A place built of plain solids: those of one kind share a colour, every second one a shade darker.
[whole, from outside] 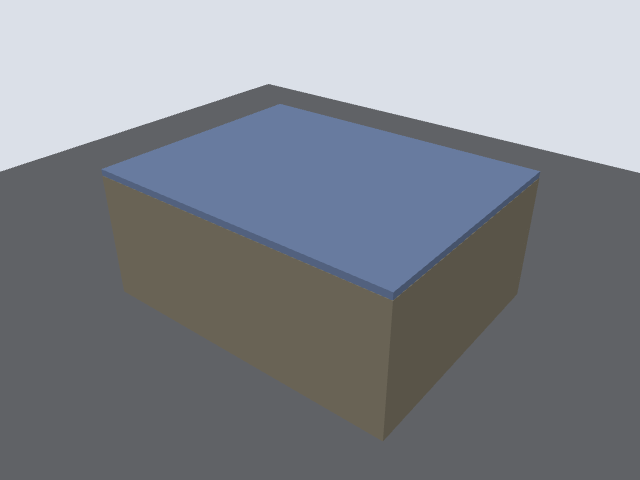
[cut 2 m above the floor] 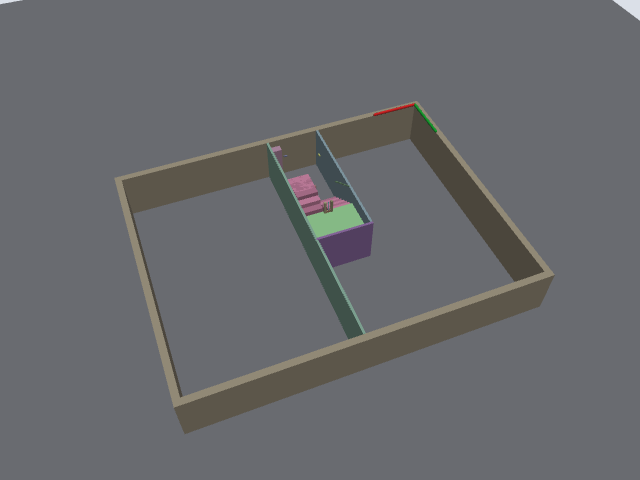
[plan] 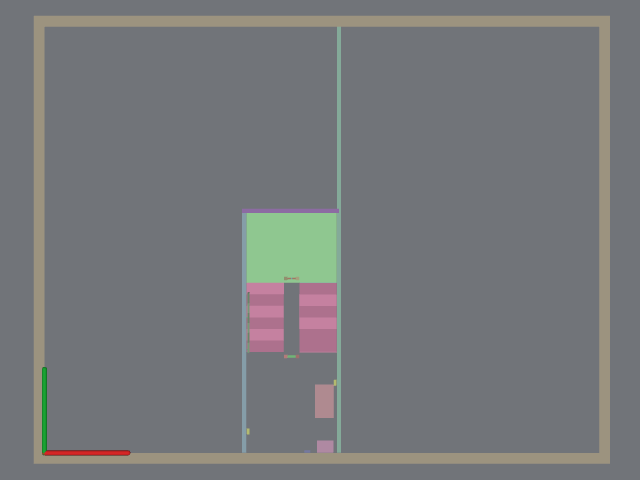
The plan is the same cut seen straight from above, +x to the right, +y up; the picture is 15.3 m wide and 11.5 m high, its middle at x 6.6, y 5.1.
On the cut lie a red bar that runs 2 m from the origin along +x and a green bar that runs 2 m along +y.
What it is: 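A small block of dwellings, 13.3 m wide and 10.2 m deep inside, its common dog-leg stair of 14 risers of 201 mm a storey on goings of 277 mm, 0.90 m wide flights and a well of 0.37 m; the dwelling on the first floor; a hall, a living room, a bedroom, a kitchen, the bathroom shut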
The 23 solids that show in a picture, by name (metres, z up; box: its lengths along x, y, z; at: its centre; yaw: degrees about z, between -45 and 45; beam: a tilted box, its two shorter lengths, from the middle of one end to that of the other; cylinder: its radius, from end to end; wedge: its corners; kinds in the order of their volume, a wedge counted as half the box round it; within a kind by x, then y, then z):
{
 "wall_1": {"box": [0.26, 10.73, 5.68], "at": [-0.13, 5.11, 2.79]},
 "wall_2": {"box": [13.81, 0.26, 5.68], "at": [6.64, -0.13, 2.79]},
 "wall_3": {"box": [13.81, 0.26, 5.68], "at": [6.64, 10.34, 2.79]},
 "wall_4": {"box": [0.26, 10.73, 5.68], "at": [13.42, 5.11, 2.79]},
 "roof_slab_1": {"box": [13.79, 10.71, 0.44], "at": [6.64, 5.11, 5.69]},
 "piece_1": {"box": [0.9, 0.83, 0.25], "at": [5.29, 2.83, 0.08]},
 "piece_2": {"box": [0.9, 0.83, 0.45], "at": [5.29, 3.11, 0.18]},
 "piece_3": {"box": [0.9, 0.83, 0.65], "at": [5.29, 3.38, 0.28]},
 "piece_4": {"box": [0.9, 0.83, 0.85], "at": [5.29, 3.66, 0.38]},
 "piece_5": {"box": [0.9, 0.83, 1.05], "at": [5.29, 3.94, 0.48]},
 "piece_6": {"box": [0.9, 0.58, 1.26], "at": [5.29, 4.09, 0.58]},
 "piece_7": {"box": [0.9, 0.28, 2.66], "at": [6.55, 2.55, 1.28]},
 "piece_8": {"box": [0.9, 0.83, 2.26], "at": [6.55, 2.83, 1.08]},
 "piece_9": {"box": [0.9, 0.83, 1.86], "at": [6.55, 3.38, 0.88]},
 "piece_10": {"box": [0.9, 0.55, 2.46], "at": [6.56, 2.69, 1.18]},
 "piece_11": {"box": [0.9, 0.83, 2.06], "at": [6.56, 3.1, 0.98]},
 "piece_12": {"box": [0.9, 0.83, 1.66], "at": [6.56, 3.66, 0.78]},
 "half_1": {"box": [2.17, 1.67, 1.46], "at": [5.92, 4.91, 0.68]},
 "core_wall_1": {"box": [0.1, 5.75, 5.52], "at": [4.78, 2.87, 2.71]},
 "core_wall_low_1": {"box": [0.1, 10.21, 2.7], "at": [7.06, 5.11, 1.3]},
 "core_wall_back_1": {"box": [2.32, 0.1, 5.52], "at": [5.89, 5.8, 2.71]},
 "hung_more_letter_boxes_1": {"box": [0.4, 0.3, 1.73], "at": [6.73, 0.15, 0.82]},
 "laid_doormat_1": {"box": [0.45, 0.8, 0.05], "at": [6.7, 1.24, -0.02]}
}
